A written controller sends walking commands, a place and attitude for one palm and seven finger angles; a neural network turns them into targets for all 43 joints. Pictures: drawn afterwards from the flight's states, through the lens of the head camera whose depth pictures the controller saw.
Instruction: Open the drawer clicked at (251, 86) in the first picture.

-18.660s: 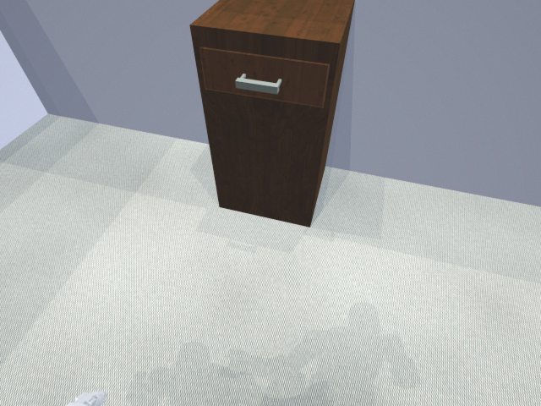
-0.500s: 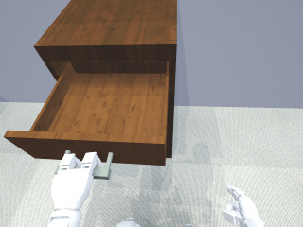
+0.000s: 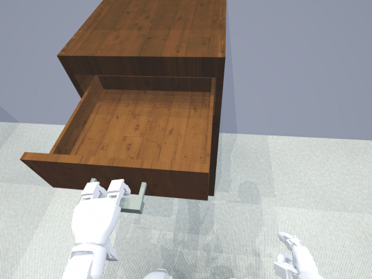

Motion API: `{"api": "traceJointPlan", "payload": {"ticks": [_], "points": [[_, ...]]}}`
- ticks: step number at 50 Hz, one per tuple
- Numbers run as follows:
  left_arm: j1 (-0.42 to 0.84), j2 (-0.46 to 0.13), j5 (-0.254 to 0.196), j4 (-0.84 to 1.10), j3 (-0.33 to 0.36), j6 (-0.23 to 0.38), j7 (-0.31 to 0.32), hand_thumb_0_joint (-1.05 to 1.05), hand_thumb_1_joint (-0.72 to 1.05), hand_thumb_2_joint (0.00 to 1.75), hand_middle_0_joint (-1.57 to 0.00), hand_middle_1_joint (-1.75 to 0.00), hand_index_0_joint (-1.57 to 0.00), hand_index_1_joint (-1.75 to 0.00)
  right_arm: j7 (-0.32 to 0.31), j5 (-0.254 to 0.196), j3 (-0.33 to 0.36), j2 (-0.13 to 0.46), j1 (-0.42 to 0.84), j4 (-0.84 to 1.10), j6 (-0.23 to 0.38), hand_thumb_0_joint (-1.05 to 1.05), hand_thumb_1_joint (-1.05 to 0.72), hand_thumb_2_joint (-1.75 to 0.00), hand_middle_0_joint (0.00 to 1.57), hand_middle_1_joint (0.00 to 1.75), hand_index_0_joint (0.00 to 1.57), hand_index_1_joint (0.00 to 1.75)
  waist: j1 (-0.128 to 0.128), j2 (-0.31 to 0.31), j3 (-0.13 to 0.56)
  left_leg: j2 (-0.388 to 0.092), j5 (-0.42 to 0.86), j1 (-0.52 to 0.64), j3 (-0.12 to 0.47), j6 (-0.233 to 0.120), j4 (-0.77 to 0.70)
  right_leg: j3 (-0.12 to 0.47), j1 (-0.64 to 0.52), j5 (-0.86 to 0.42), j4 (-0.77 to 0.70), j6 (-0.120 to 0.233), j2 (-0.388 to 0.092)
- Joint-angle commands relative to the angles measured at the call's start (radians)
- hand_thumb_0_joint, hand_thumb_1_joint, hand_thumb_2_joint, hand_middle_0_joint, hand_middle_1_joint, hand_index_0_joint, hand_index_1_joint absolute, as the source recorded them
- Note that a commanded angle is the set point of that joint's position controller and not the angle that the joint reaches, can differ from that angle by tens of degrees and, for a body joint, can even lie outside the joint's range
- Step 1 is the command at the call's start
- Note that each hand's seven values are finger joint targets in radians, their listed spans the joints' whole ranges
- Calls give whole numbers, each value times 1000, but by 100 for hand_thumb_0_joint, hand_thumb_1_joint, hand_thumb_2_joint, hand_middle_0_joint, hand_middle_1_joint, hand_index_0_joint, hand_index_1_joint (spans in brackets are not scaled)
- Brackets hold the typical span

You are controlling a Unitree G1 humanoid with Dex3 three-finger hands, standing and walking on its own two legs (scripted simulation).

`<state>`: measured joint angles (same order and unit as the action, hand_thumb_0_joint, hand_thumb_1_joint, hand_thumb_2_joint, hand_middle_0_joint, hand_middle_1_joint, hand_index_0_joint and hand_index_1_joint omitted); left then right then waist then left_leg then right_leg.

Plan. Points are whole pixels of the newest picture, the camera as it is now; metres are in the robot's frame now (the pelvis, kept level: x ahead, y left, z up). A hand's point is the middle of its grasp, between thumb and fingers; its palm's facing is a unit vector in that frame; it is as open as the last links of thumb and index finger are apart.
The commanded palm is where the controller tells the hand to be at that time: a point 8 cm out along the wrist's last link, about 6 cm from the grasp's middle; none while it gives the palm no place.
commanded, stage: lift the hand off the handle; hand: left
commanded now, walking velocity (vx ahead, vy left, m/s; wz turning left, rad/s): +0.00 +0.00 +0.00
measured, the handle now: (114, 194) +0.29 +0.19 +0.00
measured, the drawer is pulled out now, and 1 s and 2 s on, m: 0.30 0.30 0.30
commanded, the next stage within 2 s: draw the hand back to the body in 1.54 s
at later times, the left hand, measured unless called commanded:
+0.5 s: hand (109, 211) +0.25 +0.19 +0.01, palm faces +0.05 -0.12 -0.99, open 13.6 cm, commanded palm +0.22 +0.18 +0.08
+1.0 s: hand (100, 193) +0.26 +0.18 +0.09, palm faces +0.10 -0.14 -0.98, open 13.6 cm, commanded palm +0.22 +0.18 +0.15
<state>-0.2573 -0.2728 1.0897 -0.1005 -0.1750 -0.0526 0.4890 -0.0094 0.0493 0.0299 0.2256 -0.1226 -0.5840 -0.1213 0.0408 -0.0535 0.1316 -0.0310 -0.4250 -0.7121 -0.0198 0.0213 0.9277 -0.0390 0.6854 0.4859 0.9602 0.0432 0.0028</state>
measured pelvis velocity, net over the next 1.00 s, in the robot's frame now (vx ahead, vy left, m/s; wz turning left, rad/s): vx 0.01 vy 0.00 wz -0.01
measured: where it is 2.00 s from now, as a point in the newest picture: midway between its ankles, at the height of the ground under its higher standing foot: outside the picture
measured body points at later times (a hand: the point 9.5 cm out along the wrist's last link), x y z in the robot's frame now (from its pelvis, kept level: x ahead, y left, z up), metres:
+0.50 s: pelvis +0.00 +0.01 +0.01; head +0.03 -0.03 +0.46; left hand +0.24 +0.19 +0.07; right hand +0.18 -0.21 -0.11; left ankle +0.02 +0.14 -0.68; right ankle -0.01 -0.09 -0.68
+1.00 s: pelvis +0.01 +0.00 +0.03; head +0.03 -0.04 +0.48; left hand +0.24 +0.19 +0.14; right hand +0.23 -0.20 -0.07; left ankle +0.02 +0.14 -0.68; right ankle -0.01 -0.09 -0.68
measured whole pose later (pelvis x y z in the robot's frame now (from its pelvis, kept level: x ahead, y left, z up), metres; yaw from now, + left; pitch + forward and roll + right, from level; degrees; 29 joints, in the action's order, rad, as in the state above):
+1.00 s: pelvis +0.01 +0.00 +0.03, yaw +0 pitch +5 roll +1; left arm -0.24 -0.33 1.02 0.16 -0.22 -0.12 0.29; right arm 0.00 0.02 0.01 0.23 -0.08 -0.60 -0.13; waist 0.09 -0.08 0.07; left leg -0.02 -0.33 -0.41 -0.03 0.02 0.67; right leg -0.03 0.40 0.40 0.72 0.04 0.00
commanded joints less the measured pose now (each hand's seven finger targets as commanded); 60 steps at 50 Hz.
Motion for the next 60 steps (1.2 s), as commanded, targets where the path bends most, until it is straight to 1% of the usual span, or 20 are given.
{"api": "traceJointPlan", "payload": {"ticks": [1,4,7,10,12,13,15,17,20,24,26,28,32,41,46,48,52,56,58,60], "points": [[79,-108,18,194,59,20,41,0,-50,30,-30,-120,-30,-120,-2,5,24,83,97,156,41,0,-90,-90,20,30,20,30,-6,76,210,64,199,175,-3,-47,-78,37,-82,-353,-174,-4,18],[142,-115,27,171,65,15,49,0,-50,30,-30,-120,-30,-120,-6,5,23,85,100,147,38,0,-90,-90,20,30,20,30,-13,60,193,63,159,164,0,-46,-79,35,-54,-287,-177,-3,19],[197,-118,25,156,65,4,53,0,-50,30,-30,-120,-30,-120,-12,4,25,88,98,140,36,0,-90,-90,20,30,20,30,-18,62,215,62,160,174,2,-48,-81,33,-56,-278,-179,-1,21],[235,-87,17,158,24,-6,47,0,-50,30,-30,-120,-30,-120,-12,-1,27,86,91,140,36,0,-90,-90,20,30,20,30,-21,45,225,60,166,196,3,-51,-90,25,-54,-271,-184,-1,22],[219,-93,14,139,32,-16,42,0,-50,30,-30,-120,-30,-120,-14,-1,27,89,90,139,35,0,-90,-90,20,30,20,30,-18,74,244,59,186,196,6,-50,-93,23,-76,-299,-180,-1,23],[204,-113,12,173,52,-14,42,0,-50,30,-30,-120,-30,-120,-15,-3,28,87,88,147,35,0,-90,-90,20,30,20,30,-4,63,265,60,207,211,2,-50,-99,26,-100,-324,-180,0,23],[193,-101,1,231,27,-23,34,0,-50,30,-30,-120,-30,-120,-11,-5,25,85,98,160,30,0,-90,-90,20,30,20,30,-4,33,259,60,217,233,0,-49,-116,24,-118,-326,-194,1,20],[209,-131,-2,250,52,-31,31,0,-50,30,-30,-120,-30,-120,-15,-6,21,86,106,162,26,0,-90,-90,20,30,20,30,-7,50,241,58,208,239,6,-49,-127,21,-119,-297,-206,1,23],[207,-98,-1,241,17,-43,20,0,-50,30,-30,-120,-30,-120,-12,-9,18,83,110,159,24,0,-90,-90,20,30,20,30,-7,55,203,56,200,259,5,-52,-154,14,-120,-276,-231,-1,24],[232,-122,-16,285,27,-60,-8,0,-50,30,-30,-120,-30,-120,-14,-17,15,82,124,161,20,0,-90,-90,20,30,20,30,3,56,210,57,215,295,2,-52,-187,23,-173,-294,-258,-2,21],[237,-102,-20,292,2,-61,-23,0,-50,30,-30,-120,-30,-120,-12,-18,12,80,133,163,20,0,-90,-90,20,30,20,30,0,60,184,56,214,313,5,-53,-202,18,-169,-277,-272,-3,20],[258,-133,-27,306,27,-60,-37,0,-50,30,-30,-120,-30,-120,-16,-20,9,82,135,160,23,0,-90,-90,20,30,20,30,5,77,182,56,211,324,2,-54,-219,25,-194,-278,-292,-6,16],[276,-146,-29,327,39,-51,-64,0,-50,30,-30,-120,-30,-120,-19,-20,7,81,150,153,28,0,-90,-90,20,30,20,30,12,58,173,57,243,362,-1,-52,-242,31,-226,-313,-314,-5,15],[199,-165,-54,440,59,-31,-117,0,-50,30,-30,-120,-30,-120,-5,-21,6,74,170,152,39,0,-90,-90,20,30,20,30,29,65,158,61,314,417,-9,-52,-280,39,-300,-418,-348,-11,8],[183,-156,-56,470,36,-51,-156,0,-50,30,-30,-120,-30,-120,7,-26,0,72,187,153,37,0,-90,-90,20,30,20,30,36,59,133,58,335,442,-10,-50,-307,36,-323,-434,-365,-13,8],[153,-178,-62,489,56,-60,-176,0,-50,30,-30,-120,-30,-120,9,-29,-6,72,190,158,41,0,-90,-90,20,30,20,30,49,76,152,57,352,450,-14,-51,-320,42,-363,-469,-373,-15,3],[97,-194,-79,517,72,-72,-216,0,-50,30,-30,-120,-30,-120,16,-38,-14,71,217,164,39,0,-90,-90,20,30,20,30,55,74,114,56,363,461,-18,-48,-343,49,-394,-501,-398,-17,3],[125,-226,-85,573,90,-70,-246,0,-50,30,-30,-120,-30,-120,16,-38,-20,73,221,162,35,0,-90,-90,20,30,20,30,56,77,101,56,360,476,-22,-51,-364,46,-412,-500,-420,-25,-1],[130,-216,-91,611,81,-70,-257,0,-50,30,-30,-120,-30,-120,18,-39,-23,70,223,170,36,0,-90,-90,20,30,20,30,59,56,115,54,373,494,-19,-52,-371,49,-427,-506,-426,-22,-7],[135,-235,-102,603,103,-65,-267,0,-50,30,-30,-120,-30,-120,17,-40,-22,73,223,161,34,0,-90,-90,20,30,20,30,56,77,90,54,376,496,-19,-51,-380,48,-430,-520,-440,-25,-5]]}}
